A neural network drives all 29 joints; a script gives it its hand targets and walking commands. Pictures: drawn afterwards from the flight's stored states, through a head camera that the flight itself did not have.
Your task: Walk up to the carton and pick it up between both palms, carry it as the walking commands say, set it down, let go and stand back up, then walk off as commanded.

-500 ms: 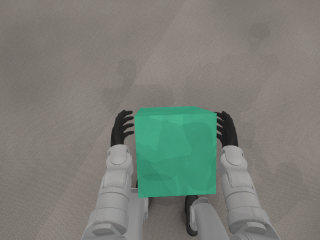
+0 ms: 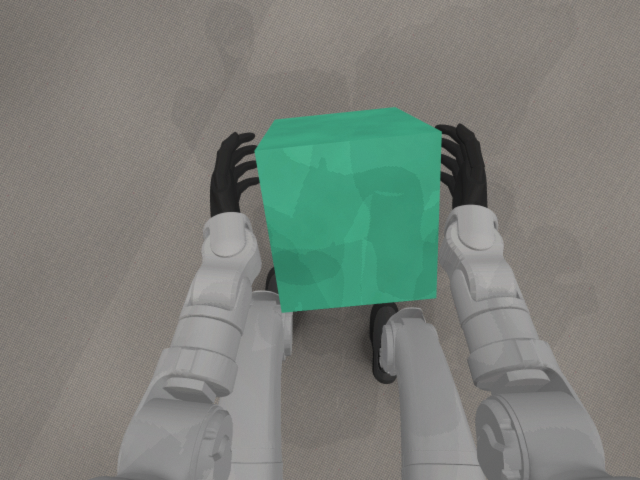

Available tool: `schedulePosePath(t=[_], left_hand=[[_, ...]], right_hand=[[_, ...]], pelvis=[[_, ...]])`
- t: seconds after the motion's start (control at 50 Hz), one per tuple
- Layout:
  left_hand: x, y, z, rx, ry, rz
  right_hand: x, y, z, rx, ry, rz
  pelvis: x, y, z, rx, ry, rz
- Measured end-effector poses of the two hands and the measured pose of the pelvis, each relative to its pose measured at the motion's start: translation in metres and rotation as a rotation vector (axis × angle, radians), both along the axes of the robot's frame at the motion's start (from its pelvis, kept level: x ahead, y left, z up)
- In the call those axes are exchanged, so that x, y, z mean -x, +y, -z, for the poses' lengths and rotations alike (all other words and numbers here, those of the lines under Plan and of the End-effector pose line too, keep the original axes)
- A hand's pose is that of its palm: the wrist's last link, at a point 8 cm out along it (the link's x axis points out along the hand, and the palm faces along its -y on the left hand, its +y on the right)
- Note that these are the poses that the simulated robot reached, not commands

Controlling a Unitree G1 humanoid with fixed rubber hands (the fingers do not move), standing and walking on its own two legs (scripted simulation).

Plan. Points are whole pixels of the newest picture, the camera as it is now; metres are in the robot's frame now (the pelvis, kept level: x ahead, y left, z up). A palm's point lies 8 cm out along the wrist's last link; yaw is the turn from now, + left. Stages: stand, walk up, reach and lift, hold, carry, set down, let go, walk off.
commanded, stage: set down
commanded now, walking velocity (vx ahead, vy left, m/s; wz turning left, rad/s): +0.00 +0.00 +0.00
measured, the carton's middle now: (345, 197) +0.42 +0.01 -0.25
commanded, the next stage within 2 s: none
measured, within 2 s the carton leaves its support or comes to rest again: neither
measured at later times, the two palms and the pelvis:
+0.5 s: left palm (252, 183) +0.43 +0.15 -0.25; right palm (445, 179) +0.45 -0.13 -0.24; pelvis +0.00 -0.01 -0.07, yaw +0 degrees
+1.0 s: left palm (250, 156) +0.48 +0.16 -0.30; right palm (427, 164) +0.48 -0.12 -0.29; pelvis -0.05 +0.00 -0.14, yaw -1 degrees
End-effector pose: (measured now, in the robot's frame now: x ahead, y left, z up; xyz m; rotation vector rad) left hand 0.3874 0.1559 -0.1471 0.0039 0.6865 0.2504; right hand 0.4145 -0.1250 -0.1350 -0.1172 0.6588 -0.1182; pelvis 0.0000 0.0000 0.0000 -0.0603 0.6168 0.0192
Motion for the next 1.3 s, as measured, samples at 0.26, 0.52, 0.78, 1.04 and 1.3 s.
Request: schedulePosePath(t=[0.26,0.52,0.78,1.04,1.3], left_hand=[[-0.028,-0.008,0.044,0.012,0.011,0.014],[-0.04,-0.011,0.104,-0.045,0.026,0.019],[-0.038,-0.008,0.165,-0.027,0.084,0.028],[-0.101,0.004,0.157,0.029,0.01,0.014],[-0.119,-0.006,0.221,-0.04,0.058,0.081]], right_hand=[[-0.028,-0.009,0.042,0.004,0.015,-0.004],[-0.036,-0.011,0.112,-0.037,0.029,0.016],[-0.024,-0.008,0.171,-0.02,0.098,0.031],[-0.077,0.003,0.161,-0.049,0.04,0.056],[-0.093,-0.006,0.231,-0.005,0.106,0.059]], pelvis=[[-0.008,0.002,0.039,0.01,0.098,0.006],[0.002,-0.012,0.078,-0.009,0.067,0.009],[0.039,-0.011,0.116,-0.008,-0.115,0.011],[0.052,0.0,0.151,0.02,-0.105,0.02],[0.034,-0.002,0.181,0.02,-0.059,0.023]])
